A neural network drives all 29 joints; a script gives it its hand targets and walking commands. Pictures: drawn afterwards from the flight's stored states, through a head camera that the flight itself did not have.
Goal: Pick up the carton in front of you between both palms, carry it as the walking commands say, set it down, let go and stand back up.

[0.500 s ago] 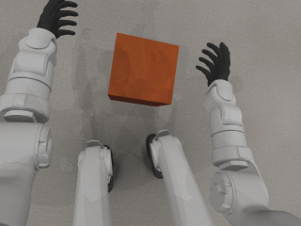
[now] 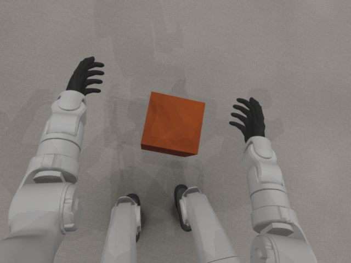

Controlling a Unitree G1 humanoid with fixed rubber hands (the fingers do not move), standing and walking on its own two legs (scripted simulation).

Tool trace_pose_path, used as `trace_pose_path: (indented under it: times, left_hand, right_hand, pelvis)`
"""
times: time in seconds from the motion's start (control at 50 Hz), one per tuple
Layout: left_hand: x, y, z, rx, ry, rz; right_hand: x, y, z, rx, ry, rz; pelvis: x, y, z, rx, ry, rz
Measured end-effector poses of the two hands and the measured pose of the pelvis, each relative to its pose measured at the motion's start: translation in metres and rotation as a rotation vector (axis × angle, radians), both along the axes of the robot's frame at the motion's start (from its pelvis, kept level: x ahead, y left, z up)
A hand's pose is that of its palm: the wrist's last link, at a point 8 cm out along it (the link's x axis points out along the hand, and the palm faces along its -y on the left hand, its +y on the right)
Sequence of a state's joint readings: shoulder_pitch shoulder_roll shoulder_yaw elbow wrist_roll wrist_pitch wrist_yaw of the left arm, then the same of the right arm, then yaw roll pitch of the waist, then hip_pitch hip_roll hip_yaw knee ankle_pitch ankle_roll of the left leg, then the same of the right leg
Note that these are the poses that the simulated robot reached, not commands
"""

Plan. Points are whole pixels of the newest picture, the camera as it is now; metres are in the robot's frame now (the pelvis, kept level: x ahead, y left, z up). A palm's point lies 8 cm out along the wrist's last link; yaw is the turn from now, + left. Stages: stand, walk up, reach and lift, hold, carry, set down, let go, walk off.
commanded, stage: let go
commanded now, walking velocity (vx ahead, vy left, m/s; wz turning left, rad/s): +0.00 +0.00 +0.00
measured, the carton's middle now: (170, 128) +0.46 -0.09 -0.53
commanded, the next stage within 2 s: stand in 1.18 s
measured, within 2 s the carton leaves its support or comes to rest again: neither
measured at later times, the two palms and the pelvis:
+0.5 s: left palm (35, 166) +0.33 +0.19 +0.01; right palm (321, 184) +0.25 -0.25 +0.04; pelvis +0.08 -0.02 +0.10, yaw +1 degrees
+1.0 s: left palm out of the picture +0.23 +0.22 +0.05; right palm (328, 184) +0.25 -0.25 +0.06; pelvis +0.08 -0.02 +0.12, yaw +0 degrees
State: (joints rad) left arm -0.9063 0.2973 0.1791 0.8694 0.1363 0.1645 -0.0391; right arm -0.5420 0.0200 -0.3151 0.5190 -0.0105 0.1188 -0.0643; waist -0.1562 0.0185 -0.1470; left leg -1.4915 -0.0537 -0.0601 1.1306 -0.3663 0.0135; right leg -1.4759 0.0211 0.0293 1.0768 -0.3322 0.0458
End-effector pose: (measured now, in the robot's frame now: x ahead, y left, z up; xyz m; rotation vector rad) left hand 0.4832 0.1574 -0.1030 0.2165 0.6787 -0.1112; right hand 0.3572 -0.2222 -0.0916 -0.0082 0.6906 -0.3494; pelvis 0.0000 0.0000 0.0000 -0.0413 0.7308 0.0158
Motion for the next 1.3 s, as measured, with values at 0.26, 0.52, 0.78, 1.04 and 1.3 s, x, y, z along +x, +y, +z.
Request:
trace_pose_path:
  times: [0.26,0.52,0.78,1.04,1.3]
  left_hand:
    - [-0.113,0.029,0.068,0.035,0.016,0.21]
    - [-0.159,0.034,0.115,0.038,0.047,0.174]
    - [-0.226,0.06,0.153,0.04,0.082,0.204]
    - [-0.254,0.056,0.154,0.026,0.076,0.212]
    - [-0.277,0.082,0.146,0.178,0.132,0.235]
  right_hand:
    - [-0.057,-0.017,0.083,-0.034,0.107,0.284]
    - [-0.11,-0.031,0.133,-0.026,0.127,0.276]
    - [-0.101,-0.023,0.144,-0.03,0.1,0.308]
    - [-0.108,-0.026,0.153,-0.072,0.108,0.295]
    - [-0.133,-0.058,0.132,-0.159,0.166,0.278]
  pelvis:
    - [0.038,-0.014,0.068,0.033,-0.264,0.02]
    - [0.081,-0.022,0.104,0.038,-0.506,-0.008]
    - [0.093,-0.015,0.121,0.039,-0.673,-0.014]
    - [0.076,-0.019,0.118,0.047,-0.795,-0.016]
    - [0.066,-0.024,0.113,0.042,-0.765,-0.007]
